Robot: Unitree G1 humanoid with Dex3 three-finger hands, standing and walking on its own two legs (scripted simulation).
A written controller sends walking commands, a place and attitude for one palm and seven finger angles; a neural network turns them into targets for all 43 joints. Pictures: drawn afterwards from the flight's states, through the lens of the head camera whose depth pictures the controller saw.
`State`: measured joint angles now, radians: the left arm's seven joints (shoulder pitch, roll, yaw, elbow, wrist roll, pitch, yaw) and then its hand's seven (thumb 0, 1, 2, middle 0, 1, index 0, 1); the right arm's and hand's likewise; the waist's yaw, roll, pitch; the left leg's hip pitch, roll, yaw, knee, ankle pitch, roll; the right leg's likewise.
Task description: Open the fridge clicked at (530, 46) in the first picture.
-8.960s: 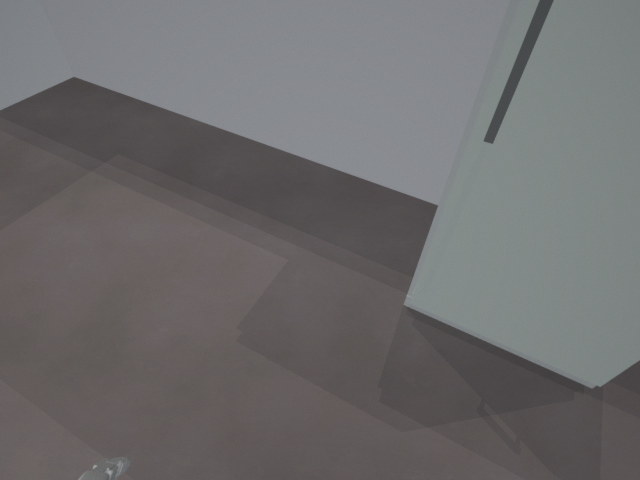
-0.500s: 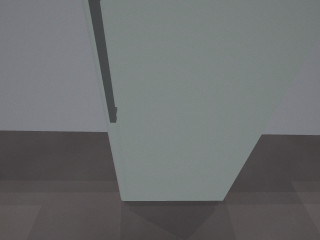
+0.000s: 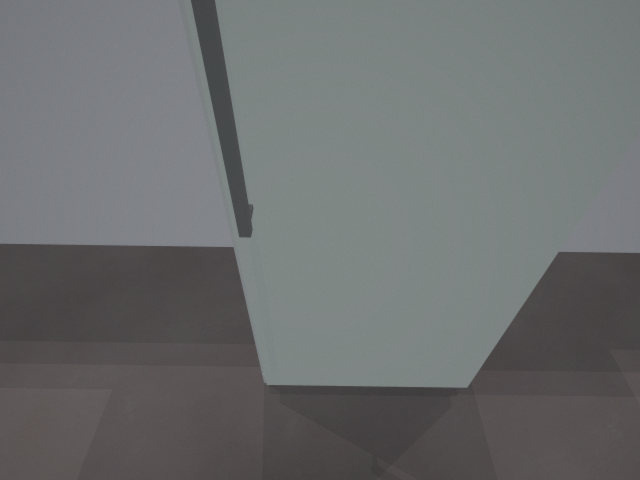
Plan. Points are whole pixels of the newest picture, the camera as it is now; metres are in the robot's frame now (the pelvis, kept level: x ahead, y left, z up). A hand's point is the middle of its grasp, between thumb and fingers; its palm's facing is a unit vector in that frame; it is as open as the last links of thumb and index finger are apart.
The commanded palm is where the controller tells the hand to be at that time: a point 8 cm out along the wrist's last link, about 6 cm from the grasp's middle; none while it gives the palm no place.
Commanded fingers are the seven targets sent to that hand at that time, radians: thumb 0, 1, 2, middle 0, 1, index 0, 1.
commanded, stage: look again from close up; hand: left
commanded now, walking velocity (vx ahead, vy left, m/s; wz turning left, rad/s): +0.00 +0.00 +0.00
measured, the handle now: (231, 128) +0.49 +0.16 +0.21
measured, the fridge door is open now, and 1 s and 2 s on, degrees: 0 0 0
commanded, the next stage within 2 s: raise the hand to about handle height in 1.10 s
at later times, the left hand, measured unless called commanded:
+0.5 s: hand out of the picture +0.01 +0.17 -0.17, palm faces +0.03 -0.97 -0.22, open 7.4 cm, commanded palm none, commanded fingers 0.00 0.90 0.90 -0.20 -0.30 -0.20 -0.30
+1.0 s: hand out of the picture +0.03 +0.18 -0.17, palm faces +0.01 -0.97 -0.24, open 7.4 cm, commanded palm none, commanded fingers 0.00 0.90 0.90 -0.20 -0.30 -0.20 -0.30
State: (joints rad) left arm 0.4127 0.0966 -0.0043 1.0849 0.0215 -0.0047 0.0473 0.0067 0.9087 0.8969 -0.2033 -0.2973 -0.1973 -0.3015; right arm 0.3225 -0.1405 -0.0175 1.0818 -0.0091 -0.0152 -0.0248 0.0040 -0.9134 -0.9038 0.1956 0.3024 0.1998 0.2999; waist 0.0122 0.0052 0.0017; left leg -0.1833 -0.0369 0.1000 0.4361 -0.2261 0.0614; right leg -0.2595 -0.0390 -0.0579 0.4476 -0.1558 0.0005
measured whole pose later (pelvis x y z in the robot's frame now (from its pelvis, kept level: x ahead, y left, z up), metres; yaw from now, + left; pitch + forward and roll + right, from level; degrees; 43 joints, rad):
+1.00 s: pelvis +0.01 -0.01 +0.00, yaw +0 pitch -2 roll +0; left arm 0.26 0.20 0.00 1.08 0.02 -0.01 0.03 0.01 0.91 0.90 -0.20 -0.30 -0.20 -0.30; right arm 0.25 -0.21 -0.01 1.11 -0.01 -0.02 -0.01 0.00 -0.91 -0.90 0.20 0.30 0.20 0.30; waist 0.00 0.00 0.04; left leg -0.14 -0.03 0.09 0.38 -0.21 0.05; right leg -0.22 -0.03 -0.06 0.40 -0.15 -0.01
